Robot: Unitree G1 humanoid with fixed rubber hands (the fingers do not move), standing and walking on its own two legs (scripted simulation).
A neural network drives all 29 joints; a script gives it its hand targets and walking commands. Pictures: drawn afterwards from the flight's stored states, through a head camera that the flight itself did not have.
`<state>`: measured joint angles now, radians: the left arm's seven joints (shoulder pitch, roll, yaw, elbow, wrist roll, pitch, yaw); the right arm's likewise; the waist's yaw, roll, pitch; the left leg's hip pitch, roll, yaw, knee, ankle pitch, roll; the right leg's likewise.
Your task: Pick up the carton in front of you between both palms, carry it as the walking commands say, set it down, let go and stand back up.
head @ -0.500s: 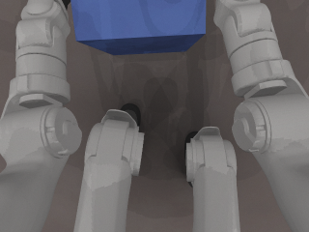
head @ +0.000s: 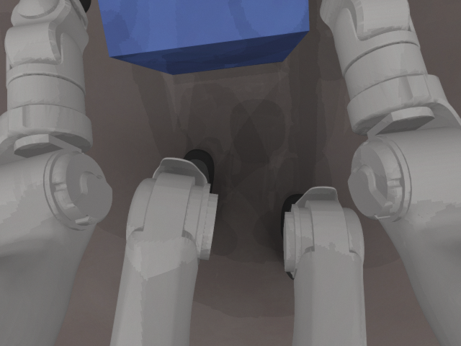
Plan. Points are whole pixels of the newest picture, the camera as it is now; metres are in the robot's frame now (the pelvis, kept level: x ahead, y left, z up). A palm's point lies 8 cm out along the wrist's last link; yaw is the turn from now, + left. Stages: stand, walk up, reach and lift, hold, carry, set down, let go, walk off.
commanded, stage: set down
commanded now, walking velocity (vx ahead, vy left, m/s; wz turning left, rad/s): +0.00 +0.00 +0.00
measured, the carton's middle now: out of the picture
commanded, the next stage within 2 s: let go in 1.60 s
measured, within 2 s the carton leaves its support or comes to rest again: rests again in 0.04 s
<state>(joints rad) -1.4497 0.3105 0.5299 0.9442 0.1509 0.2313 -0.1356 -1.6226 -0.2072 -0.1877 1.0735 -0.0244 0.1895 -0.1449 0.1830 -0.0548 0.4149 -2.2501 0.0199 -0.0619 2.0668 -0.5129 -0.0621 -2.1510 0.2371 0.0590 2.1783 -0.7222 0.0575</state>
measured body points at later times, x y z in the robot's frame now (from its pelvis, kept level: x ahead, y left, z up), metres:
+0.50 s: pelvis -0.01 +0.01 -0.01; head +0.38 +0.05 +0.19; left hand +0.50 +0.33 -0.22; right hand +0.59 -0.03 -0.21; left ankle +0.12 +0.14 -0.36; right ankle +0.07 -0.11 -0.36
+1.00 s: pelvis -0.02 +0.02 +0.05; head +0.34 +0.09 +0.31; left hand +0.51 +0.36 -0.07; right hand +0.62 -0.01 -0.05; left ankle +0.12 +0.14 -0.36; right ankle +0.07 -0.11 -0.36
